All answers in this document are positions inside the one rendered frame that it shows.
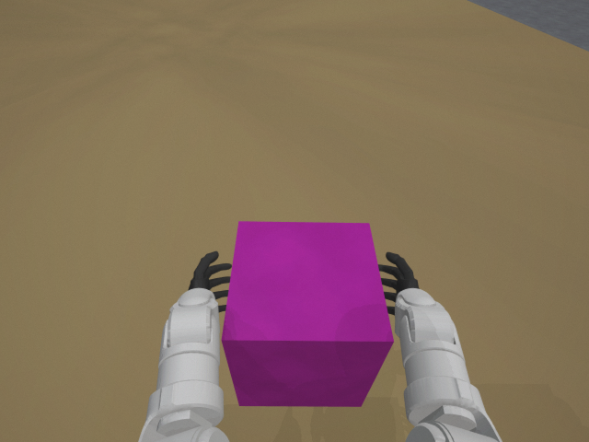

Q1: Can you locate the right robot hand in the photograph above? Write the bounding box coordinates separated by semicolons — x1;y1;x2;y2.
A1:
378;252;420;316

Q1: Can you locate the robot right upper arm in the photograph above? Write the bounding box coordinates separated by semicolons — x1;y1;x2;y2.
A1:
405;421;498;442

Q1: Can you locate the robot left forearm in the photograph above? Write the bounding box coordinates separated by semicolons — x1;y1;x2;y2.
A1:
138;288;224;442

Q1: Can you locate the robot right forearm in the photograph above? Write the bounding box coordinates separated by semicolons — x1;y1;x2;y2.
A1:
395;288;502;442

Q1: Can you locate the left robot hand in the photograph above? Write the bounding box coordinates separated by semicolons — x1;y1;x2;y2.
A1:
188;251;232;312

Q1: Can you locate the carton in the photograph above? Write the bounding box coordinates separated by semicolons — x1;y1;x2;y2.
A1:
222;221;394;407

